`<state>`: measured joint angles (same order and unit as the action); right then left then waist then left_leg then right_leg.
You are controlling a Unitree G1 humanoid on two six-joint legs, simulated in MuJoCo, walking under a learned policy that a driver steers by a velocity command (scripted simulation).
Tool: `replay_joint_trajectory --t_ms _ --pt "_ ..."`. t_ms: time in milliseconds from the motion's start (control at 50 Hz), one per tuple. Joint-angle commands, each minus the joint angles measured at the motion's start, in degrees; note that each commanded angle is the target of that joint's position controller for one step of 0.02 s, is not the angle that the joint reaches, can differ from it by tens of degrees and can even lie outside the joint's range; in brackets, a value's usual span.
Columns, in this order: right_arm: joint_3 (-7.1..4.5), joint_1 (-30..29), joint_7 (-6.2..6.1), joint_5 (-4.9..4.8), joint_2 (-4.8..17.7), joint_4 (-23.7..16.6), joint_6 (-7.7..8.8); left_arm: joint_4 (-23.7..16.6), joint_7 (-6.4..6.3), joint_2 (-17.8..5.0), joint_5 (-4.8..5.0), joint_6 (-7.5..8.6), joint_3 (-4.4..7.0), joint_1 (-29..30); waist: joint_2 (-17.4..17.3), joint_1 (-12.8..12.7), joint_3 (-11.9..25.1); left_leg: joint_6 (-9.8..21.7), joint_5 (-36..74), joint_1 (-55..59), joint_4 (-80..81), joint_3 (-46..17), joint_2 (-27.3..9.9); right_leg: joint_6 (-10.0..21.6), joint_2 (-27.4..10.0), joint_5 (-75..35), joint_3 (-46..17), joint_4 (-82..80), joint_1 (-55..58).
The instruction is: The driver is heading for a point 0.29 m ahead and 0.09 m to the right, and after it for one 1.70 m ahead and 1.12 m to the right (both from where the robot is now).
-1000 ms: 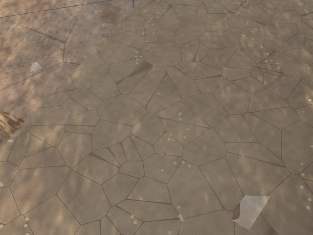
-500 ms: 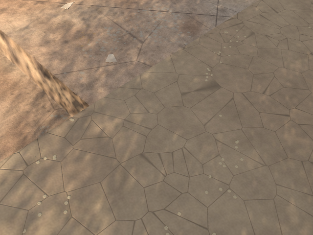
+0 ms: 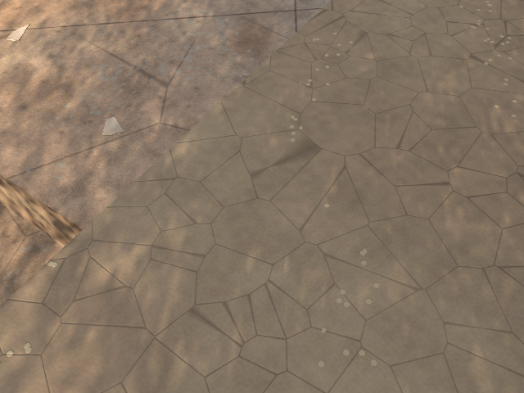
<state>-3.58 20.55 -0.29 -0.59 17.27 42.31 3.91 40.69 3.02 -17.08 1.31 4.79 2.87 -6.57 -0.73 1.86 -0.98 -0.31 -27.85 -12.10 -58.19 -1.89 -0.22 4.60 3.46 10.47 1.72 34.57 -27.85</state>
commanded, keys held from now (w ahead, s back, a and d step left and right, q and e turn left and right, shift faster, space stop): w+e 0.12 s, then e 0.88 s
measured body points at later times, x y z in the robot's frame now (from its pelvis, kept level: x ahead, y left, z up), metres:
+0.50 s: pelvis +0.23 +0.02 +0.01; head +0.28 +0.01 +0.45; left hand +0.40 +0.27 -0.11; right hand +0.37 -0.28 -0.06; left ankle +0.36 +0.09 -0.72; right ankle +0.10 -0.08 -0.63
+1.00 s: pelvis +0.24 -0.03 +0.02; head +0.25 -0.09 +0.47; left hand +0.52 +0.12 -0.05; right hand +0.21 -0.37 -0.09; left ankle +0.34 +0.09 -0.63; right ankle +0.21 -0.12 -0.72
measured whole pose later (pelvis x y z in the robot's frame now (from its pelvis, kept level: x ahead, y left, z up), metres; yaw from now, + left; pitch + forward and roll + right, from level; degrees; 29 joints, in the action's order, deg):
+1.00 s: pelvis +0.24 -0.03 +0.02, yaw -36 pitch +2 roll +3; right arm -5.3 5.9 -1.9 0.5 19.1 41.7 -1.3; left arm 33.3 -1.1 -17.4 -0.3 -1.7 3.1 -13.6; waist -1.9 -0.5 -2.8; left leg -3.9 -21.1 -33.1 -63.4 -1.2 0.1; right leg 2.9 1.3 12.8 -3.9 28.9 -17.6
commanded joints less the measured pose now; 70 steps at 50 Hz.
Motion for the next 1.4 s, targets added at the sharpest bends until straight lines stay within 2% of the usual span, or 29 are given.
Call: replay_joint_trajectory --t_ms 20,40,100,200,280,360,380,400,420,440,460,520,580,700,800,820,840,860,880,920,980,1080,1260,1280,1300,1320,1340,1360,1400 --pt "-0.68 -6.55 0.56 -0.71 7.43 -8.69 4.24 -1.69 -1.16 -9.87 -0.46 -0.23 2.96 -12.2 3.05 -7.11 7.93 1.07 6.32 -34.67 -14.77 -4.12 -3.1 13.08 -18.39 7.16 -33.47 -18.31 35.69" --pt "-1.01 -7.45 0.24 0.66 7.52 -8.8 4.31 -2.54 -1.32 -8.35 -0.84 -0.43 2.44 -9.6 1.3 -5.12 4.89 0.72 8.88 -31.7 -10.26 -3.75 -4.54 12.54 -16.55 0.78 -29.44 -19.29 28.7" --pt "-1.09 -5.17 -0.01 1.32 6.26 -8.51 2.7 -3.59 -2.04 -7.11 -1.14 -0.42 2.0 -6.7 4.26 -1.34 2.9 -1.07 11.1 -25.33 -4.21 -2.79 -5.64 12.86 -13.19 -8.75 -23.42 -22.38 18.66" --pt "0.48 -13.37 -0.41 1.95 2.43 -10.01 2.11 -1.99 -3.69 -9.68 -0.33 -1.42 3.02 -7.88 4.32 -2.58 1.33 -3.92 25.74 -18.16 15.34 0.46 -0.81 8.2 -6.58 -29.33 -12.62 -18.21 10.02" --pt "0.39 -19.18 0.46 0.8 2.94 -10.86 1.92 -0.63 -4.64 -9.53 0.52 -3.62 3.31 -12.3 5.71 -5.16 3.78 -3.52 31.65 -14.14 26.04 -0.96 3.04 5.43 -7.39 -23.35 -17.84 -13.14 14.22" --pt "-1.26 -13.53 0.56 1.4 6.19 -9.33 2.67 -2.69 -5.17 -7.93 0.21 -4.42 3.15 -8.47 7.32 -0.69 6.1 0.09 33.22 -5.87 35.17 -2.77 1.79 1.82 -6.45 -20.04 -23.64 -1.86 18.8" --pt "-1.76 -9.45 0.04 2.39 8.5 -9.16 2.89 -4.15 -4.92 -5.26 -0.41 -4.13 2.31 -8.45 3.94 0.75 11.7 3.31 44.09 5.64 34.46 -6.99 -5.05 -0.49 -3.09 -13.24 -21.37 7.98 15.09" --pt "-1.93 -7.88 -0.64 3.57 11.12 -9.92 2.15 -4.03 -4.55 -0.98 -1.64 -3.76 1.02 -17.14 -10.41 -3.02 18.5 11.55 68.78 22.78 29.6 -21.63 -20.54 -4.14 3.96 24.08 -15.38 23.95 2.12" --pt "-2.13 -5.54 -0.24 2.17 10.04 -8.79 0.75 -3.65 -4.08 -5.3 -0.48 -3.74 1.0 -23.36 -17.38 -3.47 25.7 18.66 58.87 28.16 31.09 -35.72 -28.55 -5.93 2.74 32.87 -12.61 35.64 -5.33" --pt "-1.41 -8.12 -0.38 1.66 6.74 -10.18 -0.11 -2.46 -4.27 -9.75 0.23 -4.64 2.47 -20.28 -8.59 -1.95 20.83 17.08 46.31 23.12 33.46 -31.94 -24.8 -7.98 -0.31 27.47 -12.61 41.1 -8.03" --pt "-0.71 -10.37 -0.69 1.53 4.63 -10.58 -0.96 -3.56 -4.63 -10.97 0.38 -5.75 3.06 -14.68 -4.59 -1.03 15.03 14.21 38.85 17.78 34.66 -24.18 -20.94 -9.26 -1.67 22.73 -10.04 42.16 -9.75" --pt "-0.47 -15.65 -0.92 2.11 4.93 -9.49 -2.32 -5.26 -5.18 -7.83 0.2 -8.22 2.92 -12.17 -6.45 -3.4 5.29 11.87 31.52 0.2 40.15 -10.83 -13.45 -10.51 -4.45 16.72 -6.13 36.63 -4.26" --pt "-1.03 -15.71 -1.2 2.18 5.44 -8.15 -2.2 -6.15 -5.24 -5.1 -0.3 -8.19 2.31 -11.64 -7.93 -3.05 6.19 13.94 34.68 -0.16 41.79 -6.07 -14.01 -10.43 -5.12 15.27 -3.95 29.73 -1.63" --pt "-2.28 -17.15 -1.13 1.11 8.37 -6.63 -3.23 -8.8 -3.57 -5.48 -0.61 -8.34 2.03 -7.03 -7.83 -1.85 7.09 14.2 27.98 -0.71 42.59 -1.3 -16.85 -7.66 -7.21 9.82 -1.43 15.32 5.49" --pt "-2.43 -15.72 -0.78 -0.63 8.01 -4.35 -4.06 -8.25 -2.69 -6.78 -0.92 -8.34 3.33 -10.8 -5.44 -4.03 6.65 7.41 19.73 -3.14 33.66 3.69 -15.29 -2.28 -3.68 2.18 1.76 -3.51 16.9" --pt "-1.93 -13.05 -0.58 -0.09 5.48 -3.32 -4.36 -8.28 -3.23 -10.05 -1.05 -8.19 4.4 -12.56 3.31 -3.68 4.77 2.14 11.66 -10.22 23.24 8.59 -10.98 1.01 -8.56 -6.35 -7.58 -11.08 21.74" --pt "-0.96 -12.63 -0.28 2.72 2.94 -5.56 -4.49 -10.68 -4.29 -16.01 -0.99 -8.04 5.27 -11.37 20.68 -1.12 2.86 -4.16 -9.47 -26.17 5.24 11.79 -1.99 9.48 -22.89 -21.51 -28.63 -13.36 26.13" --pt "-1.97 -19.2 -0.97 2.0 5.87 -7.44 -4.09 -11.52 -3.7 -16.3 -3.28 -6.73 5.2 -12.01 16.01 -6.23 5.18 -3.73 -10.89 -28.3 -4.59 1.34 0.52 15.88 -25.58 -17.31 -33.21 -16.9 19.93" --pt "-2.51 -19.87 -1.36 0.61 7.12 -7.28 -4.17 -11.24 -3.4 -14.74 -3.7 -5.58 4.7 -9.66 11.56 -4.67 3.65 -2.67 -5.32 -28.59 -7.77 -0.97 -0.74 13.39 -22.37 -11.85 -28.49 -17.49 18.5" --pt "-3.12 -16.9 -2.11 1.07 7.45 -4.88 -4.62 -11.8 -3.76 -10.77 -1.53 -5.04 3.59 -4.08 7.91 -1.89 3.31 -2.55 3.42 -28.02 -7.0 -1.81 -1.93 7.85 -17.48 -9.35 -22.46 -16.0 18.14" --pt "-2.98 -14.99 -1.77 1.04 6.28 -4.16 -4.36 -12.42 -4.65 -9.13 -1.64 -5.45 2.61 -3.16 8.13 -0.86 6.13 -4.09 8.82 -23.68 -8.26 -1.37 -0.19 7.71 -14.69 -16.81 -19.6 -14.58 17.95" --pt "-1.96 -18.4 -1.18 0.53 4.41 -4.91 -3.78 -12.04 -5.33 -10.59 -1.17 -6.15 3.41 -5.67 8.96 -3.09 6.19 -5.07 9.36 -21.96 6.95 -2.56 0.99 8.09 -13.71 -14.33 -22.78 -12.69 22.09" --pt "-2.37 -14.82 0.73 -0.19 5.39 -4.09 -2.11 -12.85 -4.5 -11.05 0.11 -7.35 4.04 -2.04 10.11 -1.35 6.95 -2.3 10.91 -6.79 30.52 -2.96 3.23 6.79 -10.86 -17.18 -32.33 -8.47 19.53" --pt "-2.68 -12.75 0.74 0.09 5.79 -3.32 -1.95 -13.0 -4.73 -10.56 0.57 -7.48 3.93 -1.18 9.21 -0.15 7.18 -1.3 18.27 -1.35 37.3 -2.52 2.1 4.73 -9.02 -13.48 -31.34 -6.98 16.93" --pt "-3.43 -11.09 0.45 0.78 8.61 -3.21 -2.09 -12.96 -4.86 -8.52 0.18 -7.43 3.41 -2.91 4.36 -0.83 8.73 1.55 23.34 6.37 38.6 -7.64 -5.43 1.66 -5.97 -2.21 -27.94 -1.8 10.83" --pt "-4.08 -13.43 0.09 1.76 13.24 -3.91 -2.74 -12.95 -4.67 -6.05 -0.64 -7.14 2.75 -7.12 -11.09 -4.8 6.86 8.83 36.54 10.18 39.04 -19.98 -16.91 -2.53 3.48 19.14 -15.9 9.17 -0.19" --pt "-3.74 -12.46 0.22 2.86 11.22 -4.01 -2.54 -13.07 -4.89 -10.8 -1.21 -6.51 4.2 -5.6 -13.85 -2.28 5.5 17.06 40.36 5.94 40.43 -27.63 -23.44 -5.77 3.92 28.43 -12.03 22.18 -4.7" --pt "-2.85 -14.69 -0.04 2.31 8.66 -4.84 -2.35 -11.84 -4.87 -13.31 -1.05 -6.4 5.23 -6.28 -9.09 -3.03 4.53 17.13 38.85 4.63 39.85 -23.92 -21.93 -7.14 1.46 24.95 -12.82 29.93 -4.83" --pt "-1.95 -17.84 -0.45 0.81 5.89 -5.23 -2.55 -9.49 -5.09 -10.95 -0.92 -7.23 5.04 -6.99 -6.26 -3.67 2.8 12.53 35.39 4.48 38.38 -15.11 -15.03 -8.94 1.32 19.01 -12.49 34.09 -5.63"
Keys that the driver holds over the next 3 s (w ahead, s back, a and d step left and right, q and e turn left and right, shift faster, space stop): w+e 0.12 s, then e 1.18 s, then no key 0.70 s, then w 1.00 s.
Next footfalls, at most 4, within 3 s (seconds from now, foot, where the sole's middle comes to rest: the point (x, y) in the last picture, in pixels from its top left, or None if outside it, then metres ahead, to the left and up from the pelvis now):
0.38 left None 0.40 0.08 -0.76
0.82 right None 0.24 -0.14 -0.76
1.30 left None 0.38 0.03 -0.76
1.64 right None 0.17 -0.13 -0.76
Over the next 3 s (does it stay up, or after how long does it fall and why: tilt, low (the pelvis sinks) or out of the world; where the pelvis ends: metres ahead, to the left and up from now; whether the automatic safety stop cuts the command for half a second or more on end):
stays up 0.50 -0.35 0.02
